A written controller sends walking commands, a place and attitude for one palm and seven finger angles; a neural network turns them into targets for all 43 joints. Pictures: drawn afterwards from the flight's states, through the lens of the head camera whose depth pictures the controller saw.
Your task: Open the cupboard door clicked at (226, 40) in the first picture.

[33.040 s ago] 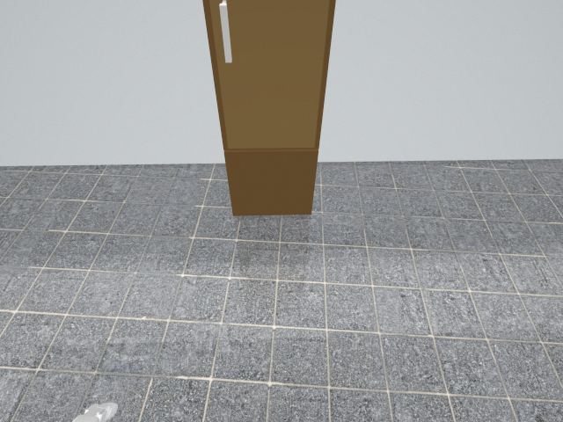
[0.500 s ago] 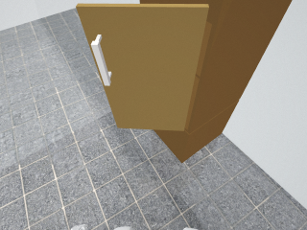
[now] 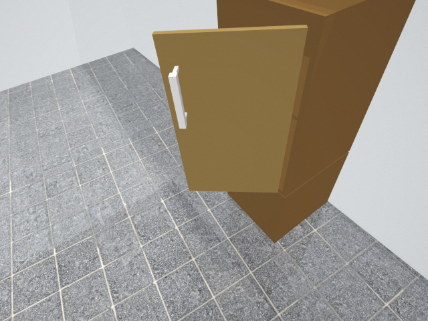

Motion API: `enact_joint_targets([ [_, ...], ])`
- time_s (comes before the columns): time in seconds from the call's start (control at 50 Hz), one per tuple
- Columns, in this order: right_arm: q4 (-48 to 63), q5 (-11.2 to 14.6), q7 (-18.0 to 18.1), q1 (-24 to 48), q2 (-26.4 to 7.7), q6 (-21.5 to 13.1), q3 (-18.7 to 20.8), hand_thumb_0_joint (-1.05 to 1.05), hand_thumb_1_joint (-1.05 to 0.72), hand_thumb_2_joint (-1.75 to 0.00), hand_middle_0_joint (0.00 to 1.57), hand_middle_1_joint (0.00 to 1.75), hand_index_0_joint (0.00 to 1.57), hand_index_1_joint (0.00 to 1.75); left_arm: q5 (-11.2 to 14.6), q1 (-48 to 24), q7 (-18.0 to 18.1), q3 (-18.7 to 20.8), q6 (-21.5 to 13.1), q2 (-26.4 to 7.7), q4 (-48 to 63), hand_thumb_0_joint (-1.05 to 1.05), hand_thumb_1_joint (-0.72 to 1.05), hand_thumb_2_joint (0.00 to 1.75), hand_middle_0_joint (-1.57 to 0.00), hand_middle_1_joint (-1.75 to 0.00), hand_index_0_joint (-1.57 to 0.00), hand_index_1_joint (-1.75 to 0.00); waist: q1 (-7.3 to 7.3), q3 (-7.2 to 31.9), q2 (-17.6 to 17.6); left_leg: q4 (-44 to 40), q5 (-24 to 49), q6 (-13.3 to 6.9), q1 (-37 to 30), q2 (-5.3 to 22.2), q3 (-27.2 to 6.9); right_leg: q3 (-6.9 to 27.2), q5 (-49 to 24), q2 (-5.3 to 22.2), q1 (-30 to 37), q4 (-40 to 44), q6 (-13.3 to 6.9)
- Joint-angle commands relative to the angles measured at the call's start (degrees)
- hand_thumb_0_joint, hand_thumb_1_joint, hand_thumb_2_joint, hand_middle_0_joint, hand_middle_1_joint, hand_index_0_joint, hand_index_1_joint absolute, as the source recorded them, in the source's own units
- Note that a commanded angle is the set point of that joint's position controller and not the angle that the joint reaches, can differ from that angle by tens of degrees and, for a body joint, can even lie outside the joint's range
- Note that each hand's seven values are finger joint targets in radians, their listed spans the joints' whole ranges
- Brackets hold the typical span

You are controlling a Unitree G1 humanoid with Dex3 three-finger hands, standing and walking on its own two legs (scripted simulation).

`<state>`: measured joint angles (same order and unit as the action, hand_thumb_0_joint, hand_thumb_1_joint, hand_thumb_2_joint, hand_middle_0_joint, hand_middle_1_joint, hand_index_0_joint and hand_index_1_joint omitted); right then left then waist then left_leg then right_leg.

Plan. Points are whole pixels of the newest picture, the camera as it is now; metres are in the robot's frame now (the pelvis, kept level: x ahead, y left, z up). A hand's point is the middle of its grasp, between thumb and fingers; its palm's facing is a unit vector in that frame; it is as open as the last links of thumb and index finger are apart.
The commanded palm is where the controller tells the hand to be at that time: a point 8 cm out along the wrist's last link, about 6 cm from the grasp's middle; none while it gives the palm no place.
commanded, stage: come to a stop and stand still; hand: left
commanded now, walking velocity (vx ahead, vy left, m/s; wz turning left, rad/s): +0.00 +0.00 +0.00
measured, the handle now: (179, 98) +0.61 +0.14 +0.10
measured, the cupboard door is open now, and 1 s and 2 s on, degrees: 50 50 50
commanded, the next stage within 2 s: look again from close up in 0.20 s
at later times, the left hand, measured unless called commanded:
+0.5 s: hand out of the picture +0.05 +0.17 -0.15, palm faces +0.00 -0.97 -0.23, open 7.3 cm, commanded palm none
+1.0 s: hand out of the picture +0.12 +0.15 -0.10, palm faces +0.25 -0.94 -0.22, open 7.3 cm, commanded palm +0.13 +0.20 -0.05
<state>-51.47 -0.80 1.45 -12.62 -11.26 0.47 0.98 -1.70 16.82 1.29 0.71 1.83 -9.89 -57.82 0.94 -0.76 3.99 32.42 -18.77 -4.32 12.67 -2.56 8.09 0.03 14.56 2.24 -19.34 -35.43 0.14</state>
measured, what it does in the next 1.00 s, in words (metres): shifts its weight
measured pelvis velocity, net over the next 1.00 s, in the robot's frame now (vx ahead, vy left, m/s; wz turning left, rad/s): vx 0.04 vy -0.04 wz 0.04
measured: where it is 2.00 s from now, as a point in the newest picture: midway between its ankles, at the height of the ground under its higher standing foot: outside the picture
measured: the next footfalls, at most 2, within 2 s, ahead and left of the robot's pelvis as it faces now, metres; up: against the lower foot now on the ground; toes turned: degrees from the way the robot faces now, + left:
none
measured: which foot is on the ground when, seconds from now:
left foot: down 0.00-1.00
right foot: down 0.00-1.00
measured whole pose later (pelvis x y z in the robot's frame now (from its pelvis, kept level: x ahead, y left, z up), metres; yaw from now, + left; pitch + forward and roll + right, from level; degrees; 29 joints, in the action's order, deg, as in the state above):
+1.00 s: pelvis +0.04 -0.04 +0.01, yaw +2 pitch +0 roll +1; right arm -55.6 1.9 4.4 -19.5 -11.0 -9.2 -1.2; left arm 5.9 24.8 4.6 1.4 -0.3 -9.4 -29.9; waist 0.5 -0.8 1.4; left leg 26.0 -17.5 -0.3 8.4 0.5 4.2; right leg -4.0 14.5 -0.9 -13.8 -28.3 -3.0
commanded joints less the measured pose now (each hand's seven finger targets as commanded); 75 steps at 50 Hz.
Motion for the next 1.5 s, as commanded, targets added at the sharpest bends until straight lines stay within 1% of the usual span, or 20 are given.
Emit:
enact_joint_targets([
  [0.0,1.83,-0.40,-0.20,-5.74,-6.42,-1.27,1.39,0.00,-0.90,-0.90,0.20,0.30,0.20,0.30,0.44,-2.18,0.08,0.81,-2.15,-6.62,4.86,0.00,0.90,0.90,-0.20,-0.30,-0.20,-0.30,-2.81,-1.27,-11.19,-12.88,-4.80,0.50,0.19,8.03,-12.21,6.91,7.44,2.37,-2.79,11.40,-3.46],
  [0.1,0.13,-0.43,-0.15,-4.35,-6.56,-2.24,0.66,0.00,-0.90,-0.90,0.20,0.30,0.20,0.30,0.46,0.39,0.06,0.49,-2.09,-5.96,3.28,0.00,0.90,0.90,-0.20,-0.30,-0.20,-0.30,-1.07,-1.35,-1.67,-18.73,-4.91,0.61,3.32,9.79,-13.60,3.75,-0.76,1.51,2.69,8.33,-2.71],
  [0.38,-7.66,-0.06,0.50,-8.39,-4.17,-3.05,-1.06,0.00,-0.90,-0.90,0.20,0.30,0.20,0.30,1.03,0.80,0.40,-0.18,-2.80,-4.91,-1.62,0.00,0.90,0.90,-0.20,-0.30,-0.20,-0.30,-0.85,-1.29,-3.13,-16.09,11.34,1.50,-0.69,9.11,-10.15,3.93,-7.98,3.64,7.17,10.63,-2.73],
  [0.86,-11.81,0.08,0.91,-8.30,-2.82,-2.87,-1.06,0.00,-0.90,-0.90,0.20,0.30,0.20,0.30,1.11,1.64,0.70,-0.24,-3.68,-4.86,-3.78,0.00,0.90,0.90,-0.20,-0.30,-0.20,-0.30,-1.22,-0.65,-4.39,-13.61,13.52,2.60,-4.07,8.86,-8.31,4.89,-16.47,4.43,9.44,13.13,-3.60],
  [0.88,-8.09,0.70,0.24,-2.29,-4.72,-2.85,-0.25,0.00,-0.90,-0.90,0.20,0.30,0.20,0.30,0.77,7.11,3.28,0.26,-4.39,-6.00,-6.44,0.00,0.90,0.90,-0.20,-0.30,-0.20,-0.30,1.20,-2.98,-12.07,-1.39,15.24,4.02,1.86,10.37,-5.65,5.77,-40.39,7.55,10.59,10.91,-0.74],
  [0.9,12.31,3.89,2.91,-2.23,-14.22,-11.45,1.04,0.00,-0.90,-0.90,0.20,0.30,0.20,0.30,12.96,-36.89,1.64,6.78,-17.12,-18.91,79.50,0.00,0.88,0.89,-0.20,-0.32,-0.20,-0.32,-5.61,24.71,0.88,-8.81,19.28,2.63,-10.93,2.54,-7.88,4.78,-27.64,2.39,15.55,8.36,-1.95],
  [0.92,9.91,2.66,4.88,3.64,-9.31,-15.92,-0.60,0.00,-0.90,-0.90,0.20,0.30,0.20,0.30,8.42,-12.53,3.52,7.24,-13.72,-15.44,64.62,0.00,0.85,0.88,-0.20,-0.33,-0.20,-0.33,-0.44,21.68,9.50,-9.47,25.60,1.97,-10.80,3.06,-5.69,2.49,-17.26,-0.67,15.62,7.40,-3.61],
  [0.94,6.81,3.18,4.87,2.51,-9.91,-17.23,0.27,0.00,-0.90,-0.90,0.20,0.30,0.20,0.30,10.20,-11.10,6.04,5.43,-11.14,-11.79,61.02,0.00,0.83,0.87,-0.21,-0.34,-0.21,-0.34,-1.81,17.05,12.23,-8.36,19.66,3.57,-7.53,3.30,-6.16,0.62,-9.68,-0.61,10.99,8.46,-3.21],
  [0.96,6.51,3.77,4.31,0.88,-6.32,-17.22,0.17,0.00,-0.90,-0.90,0.20,0.30,0.20,0.30,10.58,4.96,5.25,-1.89,-6.02,1.98,48.95,0.00,0.81,0.86,-0.21,-0.36,-0.21,-0.36,-2.59,8.39,3.68,-9.11,16.68,3.35,-2.85,4.13,-7.31,-1.44,-7.55,-0.92,6.96,9.32,-2.31],
  [0.98,11.33,4.39,4.16,2.55,-9.07,-18.26,0.20,0.00,-0.90,-0.90,0.20,0.30,0.20,0.30,13.47,-4.19,3.89,-0.05,-8.15,-0.83,60.01,0.00,0.78,0.85,-0.21,-0.37,-0.21,-0.37,-2.70,2.31,1.36,-8.39,12.77,2.95,-0.33,3.60,-8.88,-1.43,-5.84,-0.54,4.54,9.91,-1.60],
  [1.02,13.64,2.80,4.14,1.86,-10.54,-19.77,1.66,0.00,-0.90,-0.90,0.20,0.30,0.20,0.30,12.75,-3.66,1.26,6.36,-14.01,-6.65,56.49,0.00,0.74,0.83,-0.21,-0.40,-0.21,-0.40,-4.15,-0.15,-10.52,-3.90,6.36,2.40,5.33,2.51,-8.16,-2.12,3.52,-0.65,-2.34,10.71,-0.72],
  [1.06,16.61,2.24,3.02,1.74,-10.26,-19.77,2.39,0.00,-0.90,-0.90,0.20,0.30,0.20,0.30,13.76,3.55,-4.09,9.25,-19.38,-5.11,45.83,0.00,0.69,0.81,-0.22,-0.43,-0.22,-0.43,-1.77,-2.09,-20.39,1.28,2.89,2.84,13.90,1.43,-8.20,-0.39,10.32,-0.28,-6.49,7.89,-0.19],
  [1.1,20.34,1.80,1.43,3.53,-10.07,-20.10,3.23,0.00,-0.90,-0.90,0.20,0.30,0.20,0.30,16.09,14.54,-11.10,10.28,-26.68,-2.90,40.44,0.00,0.64,0.79,-0.22,-0.47,-0.22,-0.47,1.55,0.51,-24.46,6.75,0.89,3.74,22.24,0.43,-7.75,2.45,8.73,0.46,-6.12,2.80,0.05],
  [1.16,25.43,2.16,-1.53,5.03,-11.44,-19.65,4.25,0.00,-0.90,-0.90,0.20,0.30,0.20,0.30,18.05,16.86,-23.12,14.16,-35.35,-6.83,42.42,0.00,0.57,0.76,-0.22,-0.51,-0.22,-0.51,3.30,9.90,-10.50,13.51,5.54,4.82,24.80,-0.87,-6.34,4.18,-8.12,1.92,-1.89,-6.06,-1.34],
  [1.2,28.16,2.67,-1.59,5.90,-11.80,-18.89,4.07,0.00,-0.90,-0.90,0.20,0.30,0.20,0.30,18.03,12.45,-27.84,17.66,-36.22,-12.18,45.65,0.00,0.53,0.74,-0.23,-0.54,-0.23,-0.54,3.30,14.31,-7.61,16.53,4.75,4.16,28.36,-1.11,-5.35,7.29,-9.22,2.86,-1.89,-7.59,-0.81],
  [1.24,31.02,2.71,-1.02,6.13,-11.74,-17.77,3.96,0.00,-0.90,-0.90,0.20,0.30,0.20,0.30,20.52,7.58,-28.67,19.53,-34.29,-14.08,53.77,0.00,0.48,0.72,-0.23,-0.57,-0.23,-0.57,3.20,17.29,-4.41,18.06,3.38,3.57,28.84,-1.18,-5.40,9.23,-4.20,2.86,-2.76,-7.31,-0.38],
  [1.3,32.07,2.92,0.31,3.99,-10.14,-17.32,3.55,0.00,-0.90,-0.90,0.20,0.30,0.20,0.30,22.93,-2.77,-25.61,20.48,-34.01,-13.38,63.99,0.00,0.41,0.69,-0.24,-0.62,-0.24,-0.62,0.16,18.36,-1.96,19.09,2.63,2.98,26.57,0.04,-6.19,8.42,2.54,1.37,-5.52,-6.20,-0.19],
  [1.34,30.47,2.19,0.92,2.14,-10.26,-17.44,2.64,0.00,-0.90,-0.90,0.20,0.30,0.20,0.30,22.49,-12.83,-23.18,17.83,-36.12,-13.55,72.77,0.00,0.36,0.67,-0.24,-0.64,-0.24,-0.64,-2.62,18.01,0.79,20.07,4.42,2.50,23.72,1.35,-7.80,5.71,0.87,-0.67,-9.49,-9.35,-1.05],
  [1.4,27.89,2.05,1.52,0.24,-10.27,-18.38,2.15,0.00,-0.90,-0.90,0.20,0.30,0.20,0.30,19.14,-11.14,-22.05,11.57,-37.23,-10.43,74.56,0.00,0.29,0.64,-0.24,-0.69,-0.24,-0.69,-4.26,18.49,5.04,18.90,6.46,2.16,19.13,2.38,-9.36,0.61,-1.26,-2.19,-14.43,-11.90,-2.09],
  [1.48,26.82,3.01,2.42,0.26,-11.68,-18.74,1.43,0.00,-0.90,-0.90,0.20,0.30,0.20,0.30,17.88,-10.41,-25.14,11.18,-30.69,-13.25,65.59,0.00,0.20,0.60,-0.25,-0.75,-0.25,-0.75,-4.90,14.74,0.65,16.61,1.77,2.29,21.42,2.68,-11.12,-1.06,3.30,-2.65,-14.83,-9.87,-1.59],
])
